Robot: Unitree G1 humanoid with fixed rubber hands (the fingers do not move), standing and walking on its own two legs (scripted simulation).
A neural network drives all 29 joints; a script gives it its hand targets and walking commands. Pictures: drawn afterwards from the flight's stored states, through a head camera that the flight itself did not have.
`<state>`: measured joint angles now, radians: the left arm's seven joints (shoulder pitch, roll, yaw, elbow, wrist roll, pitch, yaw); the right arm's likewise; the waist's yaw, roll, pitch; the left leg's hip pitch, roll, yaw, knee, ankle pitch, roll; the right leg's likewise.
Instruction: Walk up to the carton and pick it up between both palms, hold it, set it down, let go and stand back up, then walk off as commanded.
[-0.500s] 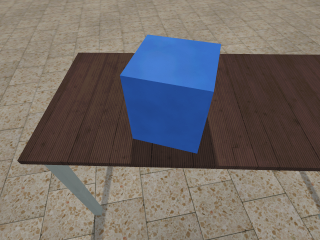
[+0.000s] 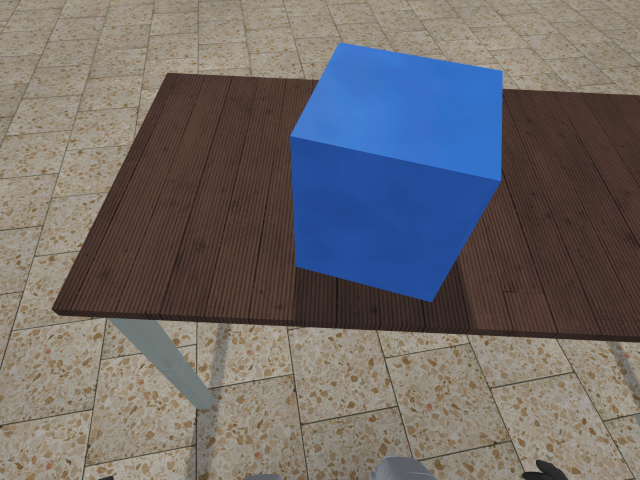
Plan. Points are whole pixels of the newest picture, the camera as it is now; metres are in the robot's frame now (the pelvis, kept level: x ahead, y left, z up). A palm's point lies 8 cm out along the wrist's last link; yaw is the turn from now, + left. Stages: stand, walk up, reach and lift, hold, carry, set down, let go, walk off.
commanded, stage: walk up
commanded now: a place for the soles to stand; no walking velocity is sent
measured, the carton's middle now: (387, 179) +0.48 -0.06 +0.08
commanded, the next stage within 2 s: stand in 1.46 s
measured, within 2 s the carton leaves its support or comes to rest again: neither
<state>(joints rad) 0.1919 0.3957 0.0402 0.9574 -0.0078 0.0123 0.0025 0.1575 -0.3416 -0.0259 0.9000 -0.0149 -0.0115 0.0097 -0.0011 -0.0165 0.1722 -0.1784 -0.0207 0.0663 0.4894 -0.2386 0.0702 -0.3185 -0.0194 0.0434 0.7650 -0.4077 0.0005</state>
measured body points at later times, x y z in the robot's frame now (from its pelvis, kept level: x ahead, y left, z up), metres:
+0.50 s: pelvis +0.02 -0.02 +0.01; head +0.04 -0.01 +0.46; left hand +0.12 +0.28 -0.12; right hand +0.10 -0.32 -0.12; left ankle +0.02 +0.08 -0.74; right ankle +0.03 -0.14 -0.74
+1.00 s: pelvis +0.03 -0.04 +0.01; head +0.05 -0.05 +0.46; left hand +0.12 +0.26 -0.12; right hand +0.11 -0.34 -0.13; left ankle +0.02 +0.08 -0.74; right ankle +0.03 -0.15 -0.74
